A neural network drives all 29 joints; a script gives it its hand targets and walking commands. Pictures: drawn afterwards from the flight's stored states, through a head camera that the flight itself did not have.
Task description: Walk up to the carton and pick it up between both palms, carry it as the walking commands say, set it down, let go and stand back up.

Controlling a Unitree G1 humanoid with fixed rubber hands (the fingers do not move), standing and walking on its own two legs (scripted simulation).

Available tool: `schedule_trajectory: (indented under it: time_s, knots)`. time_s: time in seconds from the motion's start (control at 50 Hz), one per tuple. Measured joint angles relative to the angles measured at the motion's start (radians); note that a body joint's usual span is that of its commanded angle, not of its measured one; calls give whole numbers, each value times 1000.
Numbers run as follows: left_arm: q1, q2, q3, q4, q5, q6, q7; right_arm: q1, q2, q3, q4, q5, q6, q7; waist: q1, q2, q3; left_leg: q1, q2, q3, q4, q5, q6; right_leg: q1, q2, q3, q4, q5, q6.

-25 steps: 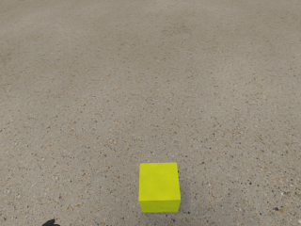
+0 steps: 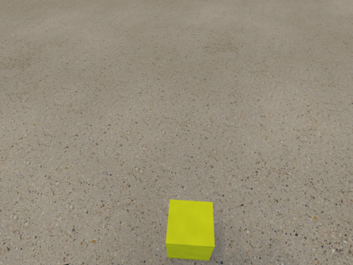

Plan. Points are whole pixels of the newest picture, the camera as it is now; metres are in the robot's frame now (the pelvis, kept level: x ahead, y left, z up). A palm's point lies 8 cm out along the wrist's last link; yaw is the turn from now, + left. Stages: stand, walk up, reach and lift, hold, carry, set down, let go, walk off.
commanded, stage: walk up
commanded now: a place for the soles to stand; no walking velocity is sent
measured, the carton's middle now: (189, 230) +0.42 -0.04 -0.65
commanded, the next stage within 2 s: reach and lift in 1.74 s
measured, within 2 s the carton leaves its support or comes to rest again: neither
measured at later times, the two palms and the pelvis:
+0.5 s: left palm out of the picture +0.04 +0.36 -0.11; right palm out of the picture +0.10 -0.28 -0.12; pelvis -0.02 +0.02 -0.01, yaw +2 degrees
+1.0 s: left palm out of the picture +0.05 +0.36 -0.12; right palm out of the picture +0.08 -0.25 -0.12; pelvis -0.02 +0.05 -0.01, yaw +0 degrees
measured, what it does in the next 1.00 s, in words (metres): shifts its weight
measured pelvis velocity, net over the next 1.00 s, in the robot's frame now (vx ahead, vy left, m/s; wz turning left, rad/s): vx -0.02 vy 0.05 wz -0.01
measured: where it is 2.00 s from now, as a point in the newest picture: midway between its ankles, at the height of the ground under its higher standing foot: outside the picture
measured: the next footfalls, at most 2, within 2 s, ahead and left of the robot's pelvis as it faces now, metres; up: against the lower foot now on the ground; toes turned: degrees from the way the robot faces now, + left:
none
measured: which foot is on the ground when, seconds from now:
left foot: down 0.00-1.00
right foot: down 0.00-1.00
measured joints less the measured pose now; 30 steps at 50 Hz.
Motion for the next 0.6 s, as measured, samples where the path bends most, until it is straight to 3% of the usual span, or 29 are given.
schedule_trajectory:
  time_s: [0.14,0.3,0.36,0.42,0.48,0.56,0.6]
  knots:
    - [26,7,5,25,1,2,-3,-5,10,-4,7,-7,3,3,10,1,-1,5,-7,-3,-24,15,5,7,-7,-4,-24,13,5]
    - [56,22,28,-31,2,4,28,9,-13,-46,-79,-28,53,27,9,16,35,-56,-28,0,76,-21,22,-47,-30,1,65,-17,16]
    - [62,45,38,-52,-4,16,34,22,-9,-58,-113,-32,63,36,5,0,44,-72,-48,7,99,-29,37,-85,-44,22,138,-74,6]
    - [79,63,41,-74,-9,18,39,33,2,-56,-144,-38,73,40,-2,-8,45,-83,-57,7,102,-25,46,-102,-14,66,188,-184,-17]
    - [103,56,35,-85,6,-2,44,33,1,-55,-159,-27,78,39,-5,15,48,-94,-52,-4,126,-30,37,-82,-1,66,128,-28,0]
    - [125,52,37,-109,19,-10,48,35,0,-66,-182,-21,80,43,-2,12,54,-148,-54,16,305,-200,35,-100,-23,67,164,-65,9]
    - [132,55,36,-127,22,-8,50,46,-1,-72,-195,-24,73,47,-2,-1,55,-124,-41,34,245,-179,45,-117,-43,72,193,-78,21]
